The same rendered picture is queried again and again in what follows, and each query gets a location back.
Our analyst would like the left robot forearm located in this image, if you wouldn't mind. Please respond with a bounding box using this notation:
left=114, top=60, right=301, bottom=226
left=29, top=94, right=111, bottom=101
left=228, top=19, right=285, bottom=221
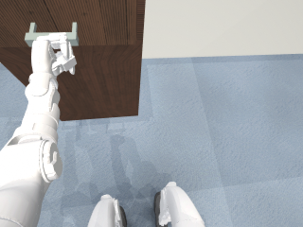
left=0, top=72, right=61, bottom=152

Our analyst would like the right robot shin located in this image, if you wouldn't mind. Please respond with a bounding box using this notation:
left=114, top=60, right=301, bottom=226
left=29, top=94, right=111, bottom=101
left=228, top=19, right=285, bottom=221
left=158, top=182, right=177, bottom=225

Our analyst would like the robot right foot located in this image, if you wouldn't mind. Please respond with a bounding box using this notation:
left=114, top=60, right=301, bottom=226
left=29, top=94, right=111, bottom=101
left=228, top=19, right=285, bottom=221
left=153, top=191, right=168, bottom=227

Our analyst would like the robot left hand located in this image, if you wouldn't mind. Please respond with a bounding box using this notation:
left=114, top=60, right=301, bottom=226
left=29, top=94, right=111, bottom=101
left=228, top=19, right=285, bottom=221
left=31, top=32, right=77, bottom=79

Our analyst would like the handle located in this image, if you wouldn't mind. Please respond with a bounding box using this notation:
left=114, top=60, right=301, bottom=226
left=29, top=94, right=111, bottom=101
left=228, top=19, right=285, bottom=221
left=25, top=22, right=79, bottom=47

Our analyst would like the cabinet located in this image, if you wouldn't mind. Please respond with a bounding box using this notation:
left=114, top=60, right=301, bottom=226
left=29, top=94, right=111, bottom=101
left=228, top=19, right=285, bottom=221
left=0, top=0, right=146, bottom=121

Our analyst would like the left robot upper arm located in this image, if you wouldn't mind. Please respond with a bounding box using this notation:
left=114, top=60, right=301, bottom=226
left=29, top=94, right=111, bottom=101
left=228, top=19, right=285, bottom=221
left=0, top=139, right=63, bottom=227

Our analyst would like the drawer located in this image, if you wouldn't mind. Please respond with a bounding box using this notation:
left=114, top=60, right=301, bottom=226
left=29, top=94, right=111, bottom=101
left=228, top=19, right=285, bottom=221
left=0, top=0, right=137, bottom=47

